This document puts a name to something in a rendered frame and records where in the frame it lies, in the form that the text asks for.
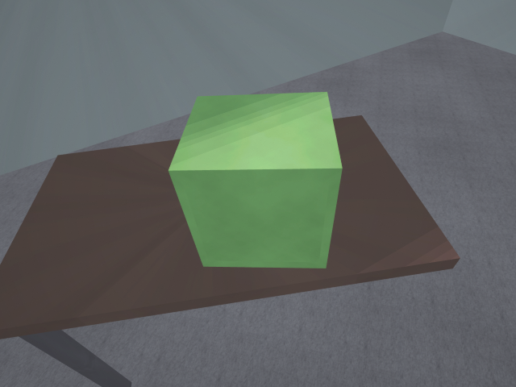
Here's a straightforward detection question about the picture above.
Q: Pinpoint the table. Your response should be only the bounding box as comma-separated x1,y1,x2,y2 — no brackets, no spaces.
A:
0,115,460,387

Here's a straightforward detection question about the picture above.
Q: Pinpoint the carton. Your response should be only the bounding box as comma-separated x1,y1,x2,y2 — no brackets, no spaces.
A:
169,92,343,268

